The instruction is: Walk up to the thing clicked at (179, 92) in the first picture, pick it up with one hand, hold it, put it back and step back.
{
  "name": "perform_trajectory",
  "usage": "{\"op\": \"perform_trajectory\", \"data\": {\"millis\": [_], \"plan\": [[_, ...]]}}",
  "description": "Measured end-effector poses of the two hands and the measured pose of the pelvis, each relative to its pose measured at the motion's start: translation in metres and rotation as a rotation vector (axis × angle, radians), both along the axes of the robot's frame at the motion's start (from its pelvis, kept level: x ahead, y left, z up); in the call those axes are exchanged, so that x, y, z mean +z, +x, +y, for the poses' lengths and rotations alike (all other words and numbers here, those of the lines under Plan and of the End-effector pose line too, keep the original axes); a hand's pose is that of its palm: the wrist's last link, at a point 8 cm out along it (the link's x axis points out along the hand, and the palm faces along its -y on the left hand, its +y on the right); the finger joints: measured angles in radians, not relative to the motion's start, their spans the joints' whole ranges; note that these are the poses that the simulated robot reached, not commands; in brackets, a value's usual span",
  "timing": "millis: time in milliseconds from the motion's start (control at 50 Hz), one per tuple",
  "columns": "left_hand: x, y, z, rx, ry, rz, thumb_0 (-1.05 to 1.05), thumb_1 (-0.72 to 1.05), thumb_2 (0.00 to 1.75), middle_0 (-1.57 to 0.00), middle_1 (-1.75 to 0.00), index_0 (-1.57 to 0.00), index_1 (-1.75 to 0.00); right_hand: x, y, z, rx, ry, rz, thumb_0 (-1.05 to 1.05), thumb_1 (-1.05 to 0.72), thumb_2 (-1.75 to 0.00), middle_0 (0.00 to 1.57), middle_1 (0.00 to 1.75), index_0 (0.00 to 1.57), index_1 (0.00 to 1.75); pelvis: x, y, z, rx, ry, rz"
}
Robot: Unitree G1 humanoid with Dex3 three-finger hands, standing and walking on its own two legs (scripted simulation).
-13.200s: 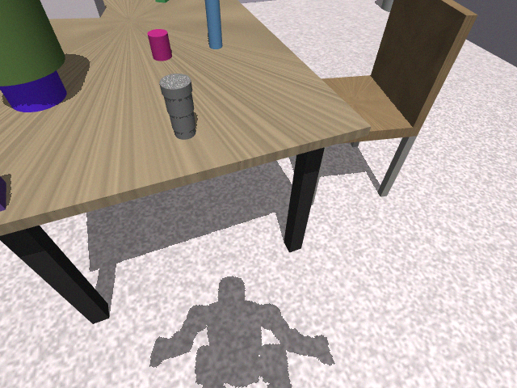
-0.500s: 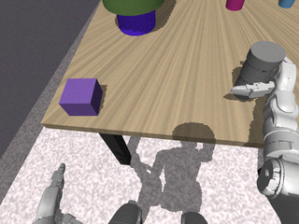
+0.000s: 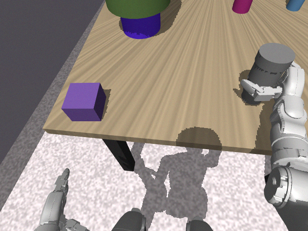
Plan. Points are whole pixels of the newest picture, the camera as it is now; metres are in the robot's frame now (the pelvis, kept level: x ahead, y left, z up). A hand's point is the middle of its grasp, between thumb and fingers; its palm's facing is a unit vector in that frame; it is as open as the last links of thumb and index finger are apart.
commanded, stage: settle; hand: right
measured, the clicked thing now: (262, 77) +0.49 -0.21 +0.10
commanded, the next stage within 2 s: lift in 0.78 s
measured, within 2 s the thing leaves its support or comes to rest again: neither
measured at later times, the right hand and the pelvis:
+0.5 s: hand (271, 64) +0.49 -0.21 +0.14, palm faces +0.19 +0.98 +0.00, open 9.4 cm; pelvis +0.01 +0.00 +0.02, yaw +0 degrees
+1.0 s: hand (276, 54) +0.49 -0.21 +0.17, palm faces +0.20 +0.98 +0.00, open 9.4 cm; pelvis +0.01 +0.00 +0.03, yaw +0 degrees
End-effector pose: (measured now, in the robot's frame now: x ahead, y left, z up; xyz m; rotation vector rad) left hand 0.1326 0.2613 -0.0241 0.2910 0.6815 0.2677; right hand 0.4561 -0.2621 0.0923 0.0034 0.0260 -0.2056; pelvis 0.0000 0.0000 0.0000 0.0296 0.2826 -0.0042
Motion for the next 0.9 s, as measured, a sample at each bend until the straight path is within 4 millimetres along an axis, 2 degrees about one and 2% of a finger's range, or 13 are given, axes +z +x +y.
{"op": "perform_trajectory", "data": {"millis": [360,900], "plan": [[0.001,0.008,-0.002,0.011,-0.033,0.002,-0.01,-0.53,0.05,-0.06,-0.06,-0.06,-0.05,0.043,0.004,-0.003,0.004,-0.006,-0.011,-0.07,0.30,-0.98,0.85,1.09,0.78,1.08,0.014,0.006,-0.001,-0.004,-0.005,-0.044],[-0.003,0.004,-0.007,0.020,-0.075,0.018,-0.01,-0.54,0.05,-0.06,-0.05,-0.05,-0.05,0.073,0.001,0.004,0.011,-0.008,-0.008,-0.06,0.29,-1.00,0.81,1.15,0.74,1.13,0.026,0.006,0.000,0.001,-0.013,-0.085]]}}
